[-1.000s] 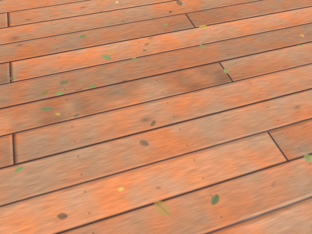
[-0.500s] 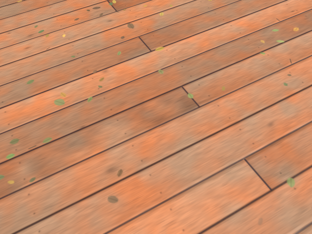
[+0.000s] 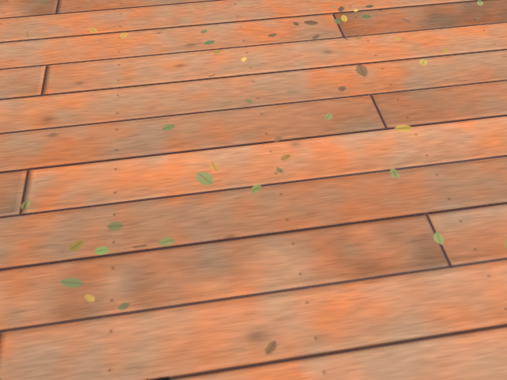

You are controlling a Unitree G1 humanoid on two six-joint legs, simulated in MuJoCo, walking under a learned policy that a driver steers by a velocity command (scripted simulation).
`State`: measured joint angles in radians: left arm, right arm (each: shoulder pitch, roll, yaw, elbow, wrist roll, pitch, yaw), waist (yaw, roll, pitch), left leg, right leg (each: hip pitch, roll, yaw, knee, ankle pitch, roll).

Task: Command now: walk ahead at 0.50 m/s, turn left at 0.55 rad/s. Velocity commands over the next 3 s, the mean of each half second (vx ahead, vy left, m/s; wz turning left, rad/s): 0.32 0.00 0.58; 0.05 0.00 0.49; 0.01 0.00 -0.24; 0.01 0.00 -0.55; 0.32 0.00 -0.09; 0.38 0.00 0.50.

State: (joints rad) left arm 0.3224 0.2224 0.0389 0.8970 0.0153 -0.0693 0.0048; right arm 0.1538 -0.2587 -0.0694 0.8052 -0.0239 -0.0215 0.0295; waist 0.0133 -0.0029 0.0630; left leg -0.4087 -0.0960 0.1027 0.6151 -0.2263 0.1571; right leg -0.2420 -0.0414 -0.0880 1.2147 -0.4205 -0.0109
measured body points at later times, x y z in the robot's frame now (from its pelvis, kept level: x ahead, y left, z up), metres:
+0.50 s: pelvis +0.23 -0.03 +0.00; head +0.27 -0.02 +0.45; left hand +0.34 +0.26 -0.09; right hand +0.35 -0.30 -0.12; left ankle +0.08 +0.04 -0.66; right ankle +0.35 -0.09 -0.72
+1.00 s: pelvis +0.23 +0.00 +0.02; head +0.22 +0.03 +0.47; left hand +0.16 +0.27 -0.11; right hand +0.48 -0.15 -0.07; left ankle +0.19 +0.07 -0.72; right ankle +0.32 -0.10 -0.67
